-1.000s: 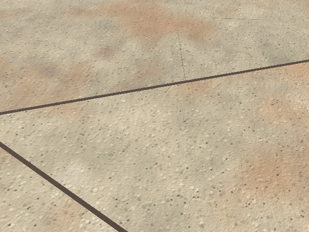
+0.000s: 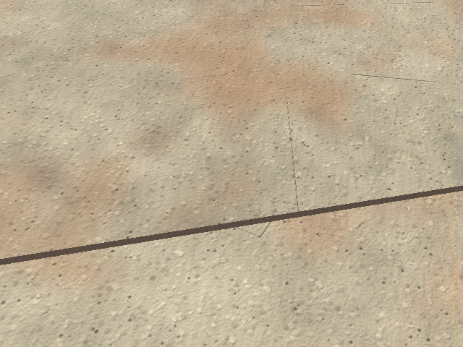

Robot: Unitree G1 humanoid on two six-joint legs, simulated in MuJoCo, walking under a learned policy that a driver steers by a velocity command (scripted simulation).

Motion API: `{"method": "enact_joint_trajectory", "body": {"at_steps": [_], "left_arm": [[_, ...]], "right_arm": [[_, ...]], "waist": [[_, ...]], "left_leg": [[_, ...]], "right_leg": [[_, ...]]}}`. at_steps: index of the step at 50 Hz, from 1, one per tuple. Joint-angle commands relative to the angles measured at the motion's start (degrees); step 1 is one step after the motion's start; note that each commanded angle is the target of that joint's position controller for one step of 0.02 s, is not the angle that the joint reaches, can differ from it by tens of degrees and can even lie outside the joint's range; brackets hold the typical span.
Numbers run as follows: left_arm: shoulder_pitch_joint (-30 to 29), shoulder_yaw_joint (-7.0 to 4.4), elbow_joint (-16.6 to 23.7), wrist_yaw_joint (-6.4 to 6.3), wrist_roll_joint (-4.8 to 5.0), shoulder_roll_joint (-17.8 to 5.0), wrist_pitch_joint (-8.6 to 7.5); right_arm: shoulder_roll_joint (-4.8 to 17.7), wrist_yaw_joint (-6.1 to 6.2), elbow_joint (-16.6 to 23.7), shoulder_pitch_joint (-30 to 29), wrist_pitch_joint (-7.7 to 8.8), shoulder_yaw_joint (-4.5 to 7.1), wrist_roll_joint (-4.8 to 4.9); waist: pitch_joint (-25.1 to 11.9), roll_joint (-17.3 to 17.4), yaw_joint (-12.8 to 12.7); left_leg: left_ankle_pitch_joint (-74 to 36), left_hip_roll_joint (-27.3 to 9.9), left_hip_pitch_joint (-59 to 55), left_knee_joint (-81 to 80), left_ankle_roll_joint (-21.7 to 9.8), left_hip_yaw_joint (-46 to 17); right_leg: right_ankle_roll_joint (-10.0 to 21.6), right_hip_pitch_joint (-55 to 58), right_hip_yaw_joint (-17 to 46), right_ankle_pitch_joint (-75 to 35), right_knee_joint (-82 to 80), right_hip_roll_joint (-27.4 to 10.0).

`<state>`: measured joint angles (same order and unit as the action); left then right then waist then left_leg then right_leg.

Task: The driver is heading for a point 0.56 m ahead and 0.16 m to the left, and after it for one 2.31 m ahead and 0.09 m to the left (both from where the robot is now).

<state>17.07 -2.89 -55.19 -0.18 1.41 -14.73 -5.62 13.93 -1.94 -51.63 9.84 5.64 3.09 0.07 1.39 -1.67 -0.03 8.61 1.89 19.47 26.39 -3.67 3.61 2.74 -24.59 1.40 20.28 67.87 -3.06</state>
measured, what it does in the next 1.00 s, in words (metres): walks ahead, turning left: right foot, then left foot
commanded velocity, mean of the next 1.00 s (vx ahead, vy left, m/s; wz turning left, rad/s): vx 0.50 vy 0.00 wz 0.26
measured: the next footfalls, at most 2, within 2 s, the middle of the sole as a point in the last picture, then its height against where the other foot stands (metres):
right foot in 0.42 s outside the picture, level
left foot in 0.98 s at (189, 285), level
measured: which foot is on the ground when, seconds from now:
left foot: down 0.00-0.42, up 0.44-0.96, down 0.98-1.00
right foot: up 0.00-0.40, down 0.42-1.00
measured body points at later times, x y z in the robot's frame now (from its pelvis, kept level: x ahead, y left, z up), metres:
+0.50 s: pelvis +0.28 -0.05 -0.01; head +0.31 -0.06 +0.44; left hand +0.46 +0.20 -0.11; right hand +0.26 -0.32 -0.16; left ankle +0.10 +0.08 -0.66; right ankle +0.37 -0.15 -0.74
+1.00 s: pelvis +0.54 +0.01 -0.02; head +0.57 +0.03 +0.43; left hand +0.46 +0.28 -0.17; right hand +0.79 -0.17 -0.12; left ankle +0.62 +0.12 -0.74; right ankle +0.38 -0.15 -0.72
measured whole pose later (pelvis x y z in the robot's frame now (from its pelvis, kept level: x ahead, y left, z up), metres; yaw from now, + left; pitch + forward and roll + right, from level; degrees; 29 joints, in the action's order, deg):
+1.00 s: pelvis +0.54 +0.01 -0.02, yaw +18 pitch +1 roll -2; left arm 18.0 -4.8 -56.0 -1.6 0.7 -14.8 -2.8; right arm 13.7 -2.9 -44.8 3.2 2.0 4.8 1.6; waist 2.6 0.5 -1.3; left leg 8.5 -0.3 29.4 36.0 -6.8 4.7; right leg -2.7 3.0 -17.5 26.8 32.5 -6.2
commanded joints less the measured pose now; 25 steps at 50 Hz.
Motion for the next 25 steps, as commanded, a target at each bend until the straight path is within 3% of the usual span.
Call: {"method": "enact_joint_trajectory", "body": {"at_steps": [1,4,7,11,15,18,19,20,21,22,23,24,25], "left_arm": [[2.3,-1.37,2.9,-0.61,-0.44,-3.2,0.50],[-1.8,-1.72,4.6,-0.91,-0.90,-3.3,1.26],[-7.8,-1.75,6.5,-0.60,-1.23,-2.9,1.03],[-15.8,-1.05,8.7,0.28,-0.78,-1.7,0.60],[-21.9,-0.55,11.1,1.58,-0.28,-1.8,0.10],[-22.0,-0.77,12.2,2.48,-0.18,-3.1,-0.53],[-19.2,-1.30,11.7,2.47,-0.23,-4.3,-0.76],[-13.0,-2.28,10.1,2.26,-0.39,-6.0,-0.98],[-2.4,-3.81,7.0,1.72,-0.70,-9.3,-1.11],[7.3,-5.18,5.4,1.07,-1.98,-14.6,-1.08],[9.1,-4.69,4.7,1.35,-1.80,-14.2,-0.76],[6.9,-3.30,5.1,1.17,-1.49,-9.1,-0.79],[1.6,-2.61,6.0,0.96,-1.20,-7.2,-0.84]], "right_arm": [[4.5,-0.22,1.5,1.2,0.94,0.71,-0.52],[7.1,0.71,-0.2,4.4,1.16,1.29,-0.45],[7.5,1.70,-1.3,7.3,0.61,1.23,-0.17],[8.1,2.18,-2.8,11.1,0.24,1.19,0.44],[8.5,2.35,-4.9,15.0,-0.75,1.47,0.72],[9.2,2.67,-5.5,15.0,-1.54,1.95,1.02],[9.7,2.70,-5.4,14.0,-1.74,2.09,1.09],[9.8,2.67,-4.9,12.3,-1.97,2.08,1.18],[8.4,2.56,-4.1,11.3,-1.99,1.47,0.84],[4.3,2.35,-2.5,13.9,-1.44,0.18,0.11],[-0.2,2.08,-3.2,18.5,-0.29,-1.19,0.75],[6.8,2.04,-3.2,14.1,0.33,0.77,2.53],[8.2,2.20,-1.7,9.9,0.52,1.27,3.13]], "waist": [[-3.3,6.4,-1.0],[-0.7,4.9,-1.0],[0.2,4.4,0.5],[1.9,4.7,3.1],[3.9,4.7,5.0],[3.3,5.7,3.5],[1.7,6.5,1.5],[-1.8,6.8,-2.1],[-8.6,5.7,-6.6],[-18.5,-3.1,-7.9],[-25.9,-14.3,-6.2],[-19.8,-8.8,-7.0],[-11.8,-6.5,-5.6]], "left_leg": [[-4.4,-14.7,-8.2,-17.3,-9.5,-16.7],[-9.5,-14.5,-8.1,-19.5,-10.4,-13.1],[-11.9,-13.6,-11.0,-19.9,-9.1,-10.4],[-10.1,-12.6,-13.5,-20.3,-7.6,-7.6],[-10.9,-15.3,-21.2,-17.4,-7.7,-8.0],[-17.2,-17.3,-24.6,-13.1,-6.6,-9.1],[-24.0,-17.0,-24.3,-10.2,-6.1,-9.3],[-32.6,-15.3,-22.7,-3.7,-5.1,-8.4],[-32.3,-11.9,-15.9,8.1,-3.4,-6.5],[-13.3,-5.3,3.3,29.5,-0.1,-2.9],[24.8,1.3,17.0,43.2,1.3,-7.7],[23.5,-2.0,21.8,49.0,0.6,-12.5],[18.0,-4.8,23.7,48.8,0.0,-10.7]], "right_leg": [[0.2,-8.8,2.5,-5.5,-1.5,-5.7],[-1.3,-13.4,2.0,-11.7,-8.2,-6.2],[-2.1,-16.7,1.5,-20.5,-18.1,-5.8],[-2.0,-14.7,-0.7,-27.4,-30.0,-3.5],[-1.2,-16.8,-1.1,-23.9,-35.8,-2.3],[0.7,-13.1,-1.4,-17.9,-38.7,-1.1],[1.4,-7.8,-2.2,-16.1,-39.6,0.4],[2.5,1.6,-3.7,-16.3,-41.1,2.4],[4.5,17.8,-2.3,-18.4,-39.7,0.9],[10.1,40.8,15.0,-16.6,-38.8,-13.3],[14.9,50.3,36.6,-8.8,-46.9,-22.2],[12.0,45.0,33.1,-4.6,-48.9,-20.1],[9.6,36.0,24.2,-6.9,-50.5,-18.7]]}}
Keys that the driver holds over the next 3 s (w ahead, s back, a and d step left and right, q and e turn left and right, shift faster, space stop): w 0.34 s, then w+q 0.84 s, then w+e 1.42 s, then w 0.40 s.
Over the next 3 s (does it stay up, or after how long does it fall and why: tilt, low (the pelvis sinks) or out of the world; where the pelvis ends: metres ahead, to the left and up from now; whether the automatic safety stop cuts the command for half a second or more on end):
stays up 1.63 0.13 0.00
